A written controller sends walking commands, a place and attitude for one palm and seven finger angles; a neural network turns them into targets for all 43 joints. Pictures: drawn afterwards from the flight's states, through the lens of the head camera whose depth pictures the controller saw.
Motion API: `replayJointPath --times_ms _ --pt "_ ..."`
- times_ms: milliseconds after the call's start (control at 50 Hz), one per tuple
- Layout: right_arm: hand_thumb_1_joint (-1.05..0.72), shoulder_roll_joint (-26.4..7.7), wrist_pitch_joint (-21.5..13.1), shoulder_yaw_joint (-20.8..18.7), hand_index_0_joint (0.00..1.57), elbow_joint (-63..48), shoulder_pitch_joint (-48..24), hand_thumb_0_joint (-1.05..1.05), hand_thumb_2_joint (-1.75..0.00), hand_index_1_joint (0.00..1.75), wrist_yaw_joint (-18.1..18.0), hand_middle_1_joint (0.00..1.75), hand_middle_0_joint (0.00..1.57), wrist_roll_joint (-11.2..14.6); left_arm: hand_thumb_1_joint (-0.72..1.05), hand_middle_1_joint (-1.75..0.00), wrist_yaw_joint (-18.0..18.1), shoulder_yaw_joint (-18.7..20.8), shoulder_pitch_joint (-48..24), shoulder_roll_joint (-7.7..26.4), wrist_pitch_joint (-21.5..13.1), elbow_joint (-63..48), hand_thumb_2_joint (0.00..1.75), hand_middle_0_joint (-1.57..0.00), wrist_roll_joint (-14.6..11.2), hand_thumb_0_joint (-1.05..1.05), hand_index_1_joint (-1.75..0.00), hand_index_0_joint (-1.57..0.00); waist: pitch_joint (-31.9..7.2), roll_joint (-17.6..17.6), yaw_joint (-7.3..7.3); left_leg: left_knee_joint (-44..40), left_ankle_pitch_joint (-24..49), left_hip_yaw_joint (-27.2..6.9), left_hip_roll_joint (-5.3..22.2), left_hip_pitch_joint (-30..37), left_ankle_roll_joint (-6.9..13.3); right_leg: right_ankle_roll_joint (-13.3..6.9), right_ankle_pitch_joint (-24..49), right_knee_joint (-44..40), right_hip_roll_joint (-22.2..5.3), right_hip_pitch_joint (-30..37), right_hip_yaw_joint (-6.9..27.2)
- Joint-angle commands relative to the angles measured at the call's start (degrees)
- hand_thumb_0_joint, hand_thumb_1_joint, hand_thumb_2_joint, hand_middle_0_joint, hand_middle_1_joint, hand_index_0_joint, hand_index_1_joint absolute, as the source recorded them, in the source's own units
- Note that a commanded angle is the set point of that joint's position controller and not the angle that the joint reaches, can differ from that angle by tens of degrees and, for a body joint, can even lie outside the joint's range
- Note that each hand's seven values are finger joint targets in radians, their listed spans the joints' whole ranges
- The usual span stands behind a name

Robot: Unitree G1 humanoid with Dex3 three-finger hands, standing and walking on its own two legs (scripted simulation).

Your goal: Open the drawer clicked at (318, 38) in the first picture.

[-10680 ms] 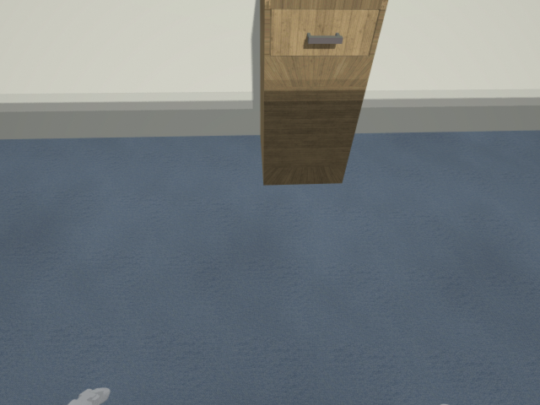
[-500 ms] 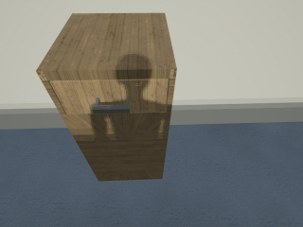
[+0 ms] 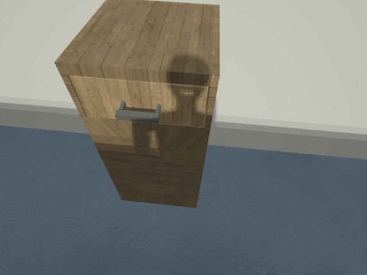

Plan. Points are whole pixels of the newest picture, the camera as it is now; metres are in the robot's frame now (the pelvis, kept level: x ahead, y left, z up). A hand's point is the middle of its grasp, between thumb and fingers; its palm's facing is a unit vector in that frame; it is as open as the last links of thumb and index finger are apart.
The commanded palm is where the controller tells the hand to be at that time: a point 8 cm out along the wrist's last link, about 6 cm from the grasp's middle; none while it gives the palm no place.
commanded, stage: come to a stop and stand still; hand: left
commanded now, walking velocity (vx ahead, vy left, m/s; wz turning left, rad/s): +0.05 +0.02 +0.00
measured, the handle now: (139, 111) +0.53 +0.19 +0.01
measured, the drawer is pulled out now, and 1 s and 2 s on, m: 0.00 0.00 0.00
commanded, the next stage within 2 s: look again from close up in 1.40 s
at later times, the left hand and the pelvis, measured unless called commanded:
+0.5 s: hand out of the picture -0.01 +0.23 -0.18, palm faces +0.01 -0.98 -0.17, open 7.4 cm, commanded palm none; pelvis +0.02 +0.06 +0.00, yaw -1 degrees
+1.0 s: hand out of the picture +0.02 +0.19 -0.18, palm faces +0.01 -0.99 -0.16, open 7.4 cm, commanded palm none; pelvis +0.04 +0.04 +0.00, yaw -2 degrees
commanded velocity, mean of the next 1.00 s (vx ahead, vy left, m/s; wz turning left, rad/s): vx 0.00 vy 0.00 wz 0.00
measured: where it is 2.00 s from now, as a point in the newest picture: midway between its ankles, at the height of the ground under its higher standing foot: outside the picture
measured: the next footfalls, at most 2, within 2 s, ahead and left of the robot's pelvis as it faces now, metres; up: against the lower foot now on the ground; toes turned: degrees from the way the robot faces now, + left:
left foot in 0.10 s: +0.03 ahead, +0.13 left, +0.00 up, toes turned +1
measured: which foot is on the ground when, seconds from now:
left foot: up 0.00-0.08, down 0.10-1.00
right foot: down 0.00-1.00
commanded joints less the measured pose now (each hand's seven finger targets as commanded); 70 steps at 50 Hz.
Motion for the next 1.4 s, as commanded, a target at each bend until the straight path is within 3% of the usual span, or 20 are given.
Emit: replayJointPath --times_ms 0,40,60,80,100,120,160,280,440,500,660,840,1060,1180,1380 --pt "-0.9 -2.16 -0.65 -0.68 0.2 -1.35 7.18 0.0 -0.9 0.3 0.04 0.3 0.2 -0.05 0.9 -0.3 0.44 2.68 2.27 10.38 0.08 -2.2 0.9 -0.2 -0.06 0.0 -0.3 -0.2 -3.91 -6.84 -2.31 -9.12 5.73 -0.33 1.09 3.18 0.42 -6.47 8.79 -7.98 -16.4 2.08 16.23" --pt "-0.9 -2.34 -1.25 -0.43 0.2 -0.04 10.33 0.0 -0.9 0.3 -0.07 0.3 0.2 -0.11 0.9 -0.3 0.11 2.26 0.54 9.02 0.58 -2.59 0.9 -0.2 -0.5 0.0 -0.3 -0.2 -3.29 -5.23 -3.95 -18.46 13.07 -0.04 1.29 12.15 0.97 -2.32 0.65 -5.34 -11.54 -4.82 11.81" --pt "-0.9 -4.18 -1.64 -0.54 0.2 -0.24 10.04 0.0 -0.9 0.3 -0.25 0.3 0.2 -0.37 0.9 -0.3 -0.09 1.72 1.2 7.21 0.8 -2.68 0.9 -0.2 -0.7 0.0 -0.3 -0.2 -3.2 0.88 -3.55 -20.59 13.6 -4.23 5.07 13.02 2.27 -0.3 -2.89 -2.56 -8.04 -6.92 9.13" --pt "-0.9 -6.31 -1.72 -0.67 0.2 -1.12 7.89 0.0 -0.9 0.3 -0.37 0.3 0.2 -0.73 0.9 -0.3 -0.3 1.24 2.08 5.34 0.94 -2.75 0.9 -0.2 -0.8 0.0 -0.3 -0.2 -1.63 6.72 -2.39 -23.27 12.55 -9.66 10.35 8.4 4.25 1.73 -5.42 -1.08 -4.71 -6.35 5.58" --pt "-0.9 -7.4 -1.57 -0.61 0.2 -2.15 5.87 0.0 -0.9 0.3 -0.37 0.3 0.2 -0.82 0.9 -0.3 -0.42 0.87 2.73 4.16 0.91 -2.34 0.9 -0.2 -0.47 0.0 -0.3 -0.2 -0.2 7.22 -1.53 -26.39 8.06 -11.36 12.96 1.7 5.71 2.9 -5.27 -0.19 -3.84 -1.62 3.01" --pt "-0.9 -6.57 -1.5 -0.3 0.2 -2.07 2.84 0.0 -0.9 0.3 -0.3 0.3 0.2 -0.91 0.9 -0.3 -0.36 0.58 2.84 3.73 1.16 -1.15 0.9 -0.2 -0.12 0.0 -0.3 -0.2 2.66 7.33 -0.76 -29.45 -0.03 -10.87 11.42 -4.18 5.49 3.19 -4.18 0.48 -3.85 1.91 2.73" --pt "-0.9 -6.17 -1.66 0.21 0.2 -2.41 2.04 0.0 -0.9 0.3 -0.29 0.3 0.2 -0.76 0.9 -0.3 -0.65 0.15 4.29 4.12 1.15 0.07 0.9 -0.2 0.07 0.0 -0.3 -0.2 4.64 5.53 -0.23 -30.89 -4.38 -10.19 9.08 -7.14 4.14 3.09 -0.87 -0.3 -4.42 4.17 3.5" --pt "-0.9 -5.85 -2.49 0.56 0.2 -0.24 5.91 0.0 -0.9 0.3 -0.57 0.3 0.2 -0.48 0.9 -0.3 -0.49 -0.59 6.14 4.06 0.5 2.68 0.9 -0.2 -0.14 0.0 -0.3 -0.2 1.29 1.81 -1.17 -30.91 2.57 -9.24 7.97 -0.01 3.26 3.43 2.53 -2.6 -5.77 3.92 4.07" --pt "-0.9 -4.18 -3.62 1.37 0.2 3.06 10.46 0.0 -0.9 0.3 -1.46 0.3 0.2 -0.21 0.9 -0.3 0.12 -1.0 7.21 3.17 0.03 4.82 0.9 -0.2 -0.73 0.0 -0.3 -0.2 -1.91 1.18 -1.8 -26.05 28.63 -5.67 7.24 8.79 2.07 3.43 7.27 -2.64 -6.61 4.15 4.36" --pt "-0.9 -3.74 -3.68 1.49 0.2 4.02 12.01 0.0 -0.9 0.3 -1.76 0.3 0.2 -0.12 0.9 -0.3 0.33 -0.96 7.48 3.0 0.19 5.23 0.9 -0.2 -0.86 0.0 -0.3 -0.2 -1.3 1.97 -1.98 -25.08 33.87 -4.96 7.07 9.65 1.68 3.39 7.5 -1.97 -6.37 4.16 4.2" --pt "-0.9 -1.55 -3.84 1.67 0.2 5.83 13.83 0.0 -0.9 0.3 -2.05 0.3 0.2 -0.21 0.9 -0.3 0.55 -0.93 7.94 1.61 0.12 5.86 0.9 -0.2 -1.01 0.0 -0.3 -0.2 -0.02 -0.39 -1.92 -23.85 31.83 -3.78 6.5 8.25 2.66 2.94 9.85 -2.05 -6.59 5.58 4.68" --pt "-0.9 -0.23 -3.88 1.82 0.2 6.73 14.31 0.0 -0.9 0.3 -2.12 0.3 0.2 -0.2 0.9 -0.3 0.57 -1.03 8.63 1.25 -0.11 5.98 0.9 -0.2 -1.02 0.0 -0.3 -0.2 0.86 -0.23 -1.96 -23.23 29.46 -2.98 6.12 8.08 2.92 2.53 11.61 -2.61 -6.7 5.41 5.35" --pt "-0.9 -0.05 -3.71 1.88 0.2 6.63 13.28 0.0 -0.9 0.3 -2.07 0.3 0.2 -0.13 0.9 -0.3 0.47 -1.29 9.03 1.06 -0.43 6.17 0.9 -0.2 -0.96 0.0 -0.3 -0.2 2.34 -0.21 -2.14 -23.64 23.82 -2.54 6.03 7.99 2.79 2.18 10.53 -4.16 -6.66 3.91 6.27" --pt "-0.9 -0.07 -3.83 1.81 0.2 6.58 13.17 0.0 -0.9 0.3 -2.1 0.3 0.2 -0.11 0.9 -0.3 0.44 -1.28 9.36 1.21 -0.77 6.18 0.9 -0.2 -0.94 0.0 -0.3 -0.2 0.46 -0.58 -2.27 -23.01 24.56 -2.43 5.98 8.71 2.69 1.85 12.79 -4.18 -6.71 5.05 6.53" --pt "-0.9 0.0 -3.79 1.78 0.2 6.62 12.93 0.0 -0.9 0.3 -2.08 0.3 0.2 -0.11 0.9 -0.3 0.39 -1.33 9.53 1.42 -0.95 6.22 0.9 -0.2 -0.98 0.0 -0.3 -0.2 0.75 -0.46 -2.16 -23.15 22.92 -2.3 6.15 8.49 2.46 1.57 12.33 -4.81 -6.65 4.69 6.92"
